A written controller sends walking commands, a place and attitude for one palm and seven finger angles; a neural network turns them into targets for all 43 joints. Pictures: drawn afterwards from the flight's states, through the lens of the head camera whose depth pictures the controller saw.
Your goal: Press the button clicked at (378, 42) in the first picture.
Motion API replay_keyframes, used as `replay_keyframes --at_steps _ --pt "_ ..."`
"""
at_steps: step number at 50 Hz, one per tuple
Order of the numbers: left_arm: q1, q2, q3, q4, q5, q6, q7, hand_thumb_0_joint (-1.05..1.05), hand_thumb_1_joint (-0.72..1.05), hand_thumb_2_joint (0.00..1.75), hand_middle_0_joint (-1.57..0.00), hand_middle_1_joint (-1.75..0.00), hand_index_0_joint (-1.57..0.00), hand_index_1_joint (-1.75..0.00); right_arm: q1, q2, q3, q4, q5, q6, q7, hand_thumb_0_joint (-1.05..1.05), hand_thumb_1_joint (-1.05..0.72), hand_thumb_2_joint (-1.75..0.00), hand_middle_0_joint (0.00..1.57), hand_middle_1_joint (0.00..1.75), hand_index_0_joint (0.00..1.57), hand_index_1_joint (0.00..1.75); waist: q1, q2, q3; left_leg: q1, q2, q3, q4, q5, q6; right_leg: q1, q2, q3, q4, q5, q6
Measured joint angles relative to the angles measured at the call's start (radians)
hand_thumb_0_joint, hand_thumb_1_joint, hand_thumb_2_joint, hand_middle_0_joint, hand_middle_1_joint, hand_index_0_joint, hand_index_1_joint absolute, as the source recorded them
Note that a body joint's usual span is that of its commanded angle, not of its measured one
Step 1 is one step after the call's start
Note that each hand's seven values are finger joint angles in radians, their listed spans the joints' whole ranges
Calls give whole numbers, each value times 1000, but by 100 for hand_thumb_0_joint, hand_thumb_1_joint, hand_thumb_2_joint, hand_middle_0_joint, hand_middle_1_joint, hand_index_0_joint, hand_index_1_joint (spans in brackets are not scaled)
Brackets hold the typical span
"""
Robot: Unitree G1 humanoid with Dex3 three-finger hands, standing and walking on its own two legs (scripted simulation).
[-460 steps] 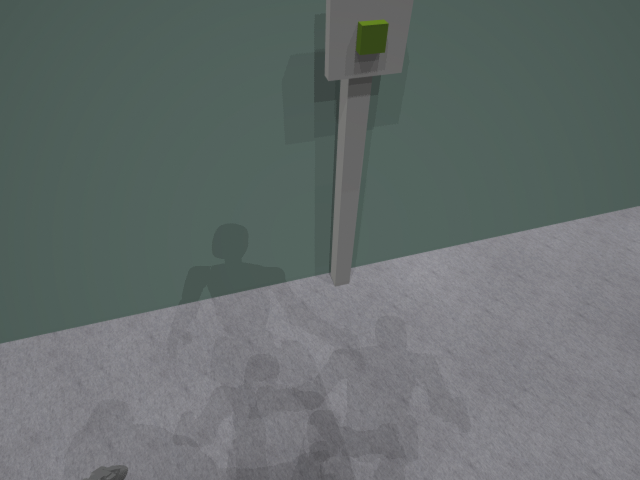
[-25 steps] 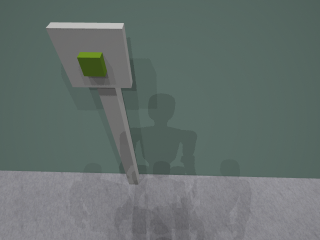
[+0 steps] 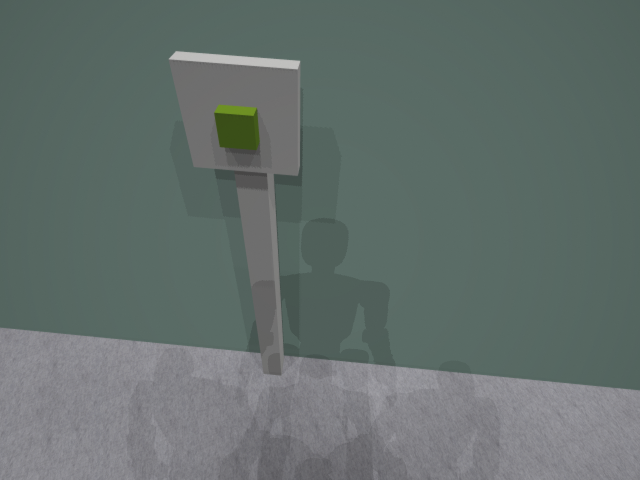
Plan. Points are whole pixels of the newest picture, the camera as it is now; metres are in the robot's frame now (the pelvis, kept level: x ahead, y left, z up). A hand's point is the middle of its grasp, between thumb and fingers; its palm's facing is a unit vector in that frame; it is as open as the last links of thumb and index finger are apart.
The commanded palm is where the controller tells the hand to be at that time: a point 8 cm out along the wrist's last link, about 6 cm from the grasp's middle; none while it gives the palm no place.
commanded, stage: come to a stop and stand still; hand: left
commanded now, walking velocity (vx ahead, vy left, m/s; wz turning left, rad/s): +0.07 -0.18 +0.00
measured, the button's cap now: (238, 126) +0.56 +0.18 +0.17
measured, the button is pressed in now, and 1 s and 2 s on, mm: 0 0 0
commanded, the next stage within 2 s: look again from close up in 0.12 s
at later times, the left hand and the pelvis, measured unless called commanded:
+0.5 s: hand out of the picture +0.02 +0.14 -0.17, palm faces +0.03 -0.98 -0.22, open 7.3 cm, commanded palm none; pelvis +0.02 -0.03 +0.00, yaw +0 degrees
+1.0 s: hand out of the picture +0.02 +0.13 -0.17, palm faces +0.06 -0.98 -0.20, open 7.3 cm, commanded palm none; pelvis +0.04 -0.04 +0.00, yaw +1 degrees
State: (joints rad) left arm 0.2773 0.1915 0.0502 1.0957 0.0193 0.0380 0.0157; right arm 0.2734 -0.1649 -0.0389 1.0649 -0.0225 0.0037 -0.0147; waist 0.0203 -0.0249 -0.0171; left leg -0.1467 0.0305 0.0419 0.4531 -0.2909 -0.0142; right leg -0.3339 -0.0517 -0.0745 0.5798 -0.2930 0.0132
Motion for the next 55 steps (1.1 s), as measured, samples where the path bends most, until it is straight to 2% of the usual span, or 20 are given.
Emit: replay_keyframes --at_steps 5,8,10,11,12,14,17,20,27,45,51,53,55 --pt "35 0 -4 24 4 -4 -16 0 91 90 -20 -30 -19 -30 47 41 19 32 0 -3 -11 0 -91 -89 20 30 20 30 -12 -1 -11 33 -6 -9 -90 45 3 -17 15 19 165 -56 12" --pt "37 -12 -11 33 -1 -10 -18 0 91 90 -20 -30 -19 -30 54 57 21 50 -1 -7 -14 0 -90 -89 20 30 20 30 -21 1 6 32 -11 -4 -97 48 -3 14 12 17 111 -78 18" --pt "33 -23 -17 38 -5 -18 -16 0 91 90 -20 -30 -19 -30 56 62 21 61 2 -9 -17 0 -90 -89 21 30 21 30 -26 6 19 20 -13 0 -70 32 -11 60 11 12 -2 -19 19" --pt "31 -27 -20 40 -7 -26 -14 0 91 90 -20 -30 -19 -30 58 64 20 67 6 -10 -18 0 -90 -89 21 30 21 30 -26 6 25 9 -15 4 -44 17 -17 85 11 14 -62 26 5" --pt "22 -43 -25 45 -6 -37 -1 0 91 90 -20 -30 -19 -30 52 55 19 72 11 -8 -16 0 -90 -89 21 30 21 30 -21 32 36 -14 4 2 4 -4 -21 87 30 10 -74 35 -18" --pt "17 -71 -39 38 -3 -59 16 0 91 90 -20 -30 -19 -30 39 37 18 57 13 4 -7 0 -90 -89 21 30 21 30 -30 79 53 -78 29 -15 120 -75 -6 81 62 -5 -76 34 -49" --pt "20 -95 -46 24 3 -74 27 0 91 90 -20 -30 -19 -30 35 22 18 29 12 5 1 0 -90 -89 20 30 20 30 -40 103 55 -125 30 -14 206 -106 10 85 83 -16 -83 30 -66" --pt "25 -93 -49 27 -3 -72 27 1 93 90 -20 -30 -20 -30 41 17 21 16 11 -11 -2 0 -91 -89 20 30 20 30 -45 109 43 -85 18 -2 113 -33 15 92 92 -21 -56 7 -66" --pt "18 -68 -52 27 -9 -64 21 2 94 90 -20 -30 -20 -30 47 19 39 35 7 -15 -13 1 -92 -89 20 30 20 30 -31 82 9 -23 -5 13 55 -34 9 129 71 -7 -64 -9 -64" --pt "19 -60 -55 28 -13 -74 17 1 92 90 -20 -30 -20 -30 29 21 53 76 9 -16 -15 0 -91 -89 20 30 20 30 -23 60 35 17 3 9 -16 -8 -11 159 83 -11 -110 1 -82" --pt "48 -72 -41 16 -3 -74 9 0 91 90 -20 -30 -20 -30 44 9 43 73 4 -1 -6 0 -91 -89 20 30 20 30 -13 69 30 -43 21 7 114 -90 16 167 96 -33 -100 -21 -88" --pt "65 -82 -44 9 2 -92 25 0 91 90 -20 -30 -20 -30 27 -1 36 61 2 10 1 0 -91 -89 20 30 20 30 0 76 38 -110 15 -12 256 -108 17 163 105 -28 -112 -10 -77" --pt "83 -88 -51 2 5 -102 31 0 91 90 -20 -30 -20 -30 3 -8 29 26 11 12 5 0 -91 -89 20 30 20 30 -8 79 50 -161 13 -15 332 -113 24 160 112 -21 -123 4 -71"
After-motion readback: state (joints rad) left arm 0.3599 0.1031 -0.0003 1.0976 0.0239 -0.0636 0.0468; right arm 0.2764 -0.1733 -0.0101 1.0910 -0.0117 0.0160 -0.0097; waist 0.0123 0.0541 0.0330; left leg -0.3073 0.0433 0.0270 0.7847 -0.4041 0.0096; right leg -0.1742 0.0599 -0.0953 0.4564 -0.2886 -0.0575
